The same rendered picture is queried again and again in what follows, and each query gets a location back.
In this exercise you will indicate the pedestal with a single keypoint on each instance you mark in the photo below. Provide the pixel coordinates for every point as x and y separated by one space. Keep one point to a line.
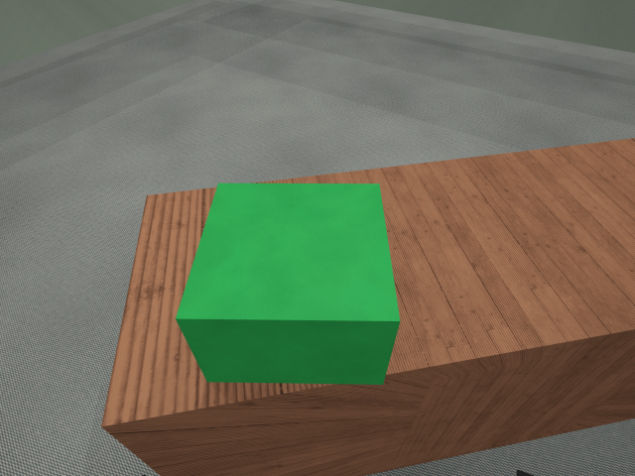
515 282

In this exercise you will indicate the carton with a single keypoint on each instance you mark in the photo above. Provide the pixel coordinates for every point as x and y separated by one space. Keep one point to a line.
292 283

